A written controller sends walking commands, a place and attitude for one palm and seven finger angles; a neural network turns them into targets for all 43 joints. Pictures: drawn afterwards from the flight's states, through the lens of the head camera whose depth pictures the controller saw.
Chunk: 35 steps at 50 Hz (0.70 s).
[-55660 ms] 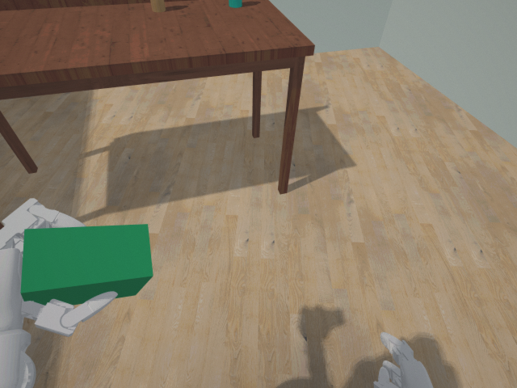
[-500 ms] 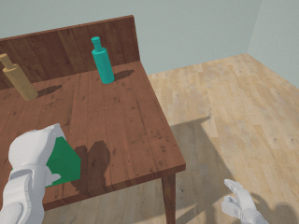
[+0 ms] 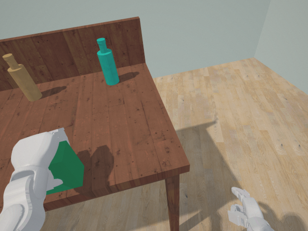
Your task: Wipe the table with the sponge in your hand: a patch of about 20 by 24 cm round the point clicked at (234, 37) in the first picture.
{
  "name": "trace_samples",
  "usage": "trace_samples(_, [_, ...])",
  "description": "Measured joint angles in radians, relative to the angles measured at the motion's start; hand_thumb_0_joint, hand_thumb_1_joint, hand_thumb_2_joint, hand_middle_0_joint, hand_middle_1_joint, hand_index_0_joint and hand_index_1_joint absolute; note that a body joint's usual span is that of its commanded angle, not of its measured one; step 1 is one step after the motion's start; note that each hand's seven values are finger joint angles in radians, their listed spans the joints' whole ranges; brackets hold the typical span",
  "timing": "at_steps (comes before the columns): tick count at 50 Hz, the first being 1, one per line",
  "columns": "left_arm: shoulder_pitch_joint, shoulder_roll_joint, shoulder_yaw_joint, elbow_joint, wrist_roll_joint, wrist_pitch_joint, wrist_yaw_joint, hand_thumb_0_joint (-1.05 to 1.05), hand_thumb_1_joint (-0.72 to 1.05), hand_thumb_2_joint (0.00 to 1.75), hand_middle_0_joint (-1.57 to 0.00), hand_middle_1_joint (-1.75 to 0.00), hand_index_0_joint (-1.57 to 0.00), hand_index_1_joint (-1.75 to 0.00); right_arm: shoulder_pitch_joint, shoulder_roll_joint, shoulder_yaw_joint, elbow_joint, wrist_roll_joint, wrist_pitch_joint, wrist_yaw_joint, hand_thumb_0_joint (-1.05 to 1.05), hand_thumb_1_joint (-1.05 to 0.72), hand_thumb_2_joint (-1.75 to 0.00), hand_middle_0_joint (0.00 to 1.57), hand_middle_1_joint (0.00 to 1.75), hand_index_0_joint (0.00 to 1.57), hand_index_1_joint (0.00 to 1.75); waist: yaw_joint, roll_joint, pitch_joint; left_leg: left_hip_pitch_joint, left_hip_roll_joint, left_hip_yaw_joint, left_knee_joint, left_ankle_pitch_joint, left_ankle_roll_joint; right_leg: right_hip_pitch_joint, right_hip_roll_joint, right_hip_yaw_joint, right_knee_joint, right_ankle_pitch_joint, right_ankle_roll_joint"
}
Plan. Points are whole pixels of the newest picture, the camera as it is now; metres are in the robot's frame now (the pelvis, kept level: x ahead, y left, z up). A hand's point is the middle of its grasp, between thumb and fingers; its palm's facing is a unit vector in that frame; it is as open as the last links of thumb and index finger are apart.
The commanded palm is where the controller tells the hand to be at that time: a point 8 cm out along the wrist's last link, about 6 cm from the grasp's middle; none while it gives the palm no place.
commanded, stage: lift the sponge slowly off the table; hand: left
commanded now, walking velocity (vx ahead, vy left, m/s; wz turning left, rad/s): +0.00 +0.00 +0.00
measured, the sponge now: (57, 173) +0.22 +0.29 +0.06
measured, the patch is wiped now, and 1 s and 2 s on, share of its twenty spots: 1.00 1.00 1.00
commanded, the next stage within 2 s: bring the sponge back beside the body in 1.74 s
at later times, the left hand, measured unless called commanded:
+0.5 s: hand (42, 160) +0.21 +0.29 +0.14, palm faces +0.09 -0.08 -0.99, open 10.2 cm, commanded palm +0.18 +0.29 +0.20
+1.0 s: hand (42, 145) +0.23 +0.29 +0.16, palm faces +0.11 -0.06 -0.99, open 10.2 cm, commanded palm +0.19 +0.29 +0.24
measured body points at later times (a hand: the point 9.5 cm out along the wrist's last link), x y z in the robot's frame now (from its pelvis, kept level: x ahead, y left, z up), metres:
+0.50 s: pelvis +0.00 +0.00 +0.00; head -0.03 -0.04 +0.45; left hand +0.20 +0.29 +0.19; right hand +0.25 -0.20 -0.08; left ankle +0.00 +0.13 -0.74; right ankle -0.03 -0.09 -0.74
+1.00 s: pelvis -0.02 +0.00 +0.00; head -0.04 -0.05 +0.45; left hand +0.22 +0.29 +0.22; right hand +0.24 -0.19 -0.08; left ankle +0.00 +0.13 -0.74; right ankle -0.03 -0.09 -0.74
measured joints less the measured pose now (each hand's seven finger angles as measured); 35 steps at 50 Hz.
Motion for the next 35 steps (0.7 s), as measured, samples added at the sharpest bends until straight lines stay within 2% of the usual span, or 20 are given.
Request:
trace_samples(22, [-0.001, 0.037, 0.023, -0.043, -0.036, -0.024, -0.036, -0.01, -0.53, 1.05, -0.69, -1.33, -0.74, -1.32, -0.023, -0.003, -0.010, -0.001, -0.004, 0.002, -0.008, 0.02, -0.90, -0.90, 0.20, 0.30, 0.20, 0.30, 0.016, 0.002, 0.016, 0.030, 0.000, -0.009, -0.021, 0.014, 0.002, 0.040, 0.000, -0.007, -0.039, 0.021, 0.001])
trace_samples(29, [-0.040, 0.028, -0.009, -0.059, -0.025, 0.010, -0.038, -0.01, -0.53, 1.05, -0.69, -1.33, -0.74, -1.32, -0.039, 0.001, 0.001, 0.002, 0.001, 0.010, -0.005, 0.02, -0.90, -0.90, 0.20, 0.30, 0.20, 0.30, 0.029, 0.009, 0.015, 0.039, -0.007, -0.012, -0.037, 0.029, 0.005, 0.048, -0.007, -0.010, -0.048, 0.030, 0.005])
trace_samples(35, [-0.120, 0.032, -0.035, -0.016, -0.016, 0.050, -0.061, -0.01, -0.53, 1.05, -0.69, -1.33, -0.74, -1.32, -0.058, 0.012, 0.019, 0.003, 0.006, 0.015, -0.007, 0.02, -0.90, -0.90, 0.20, 0.30, 0.20, 0.30, 0.028, 0.011, 0.016, 0.039, -0.009, -0.014, -0.050, 0.044, 0.005, 0.046, -0.009, -0.012, -0.053, 0.040, 0.005])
